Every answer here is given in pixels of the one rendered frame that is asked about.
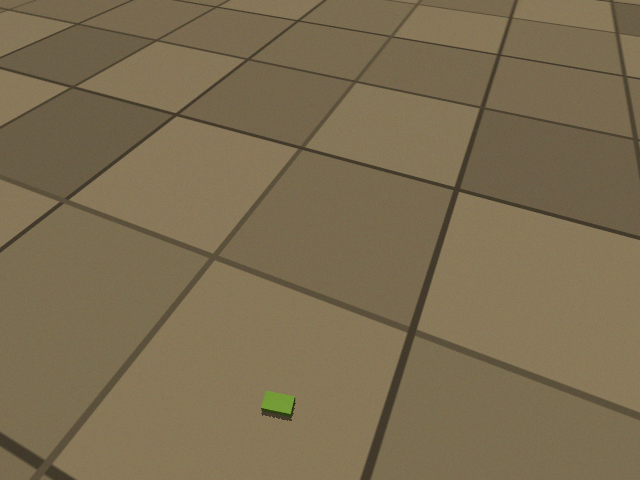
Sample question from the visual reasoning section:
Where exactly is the small box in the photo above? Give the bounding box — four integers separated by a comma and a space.
261, 391, 295, 417

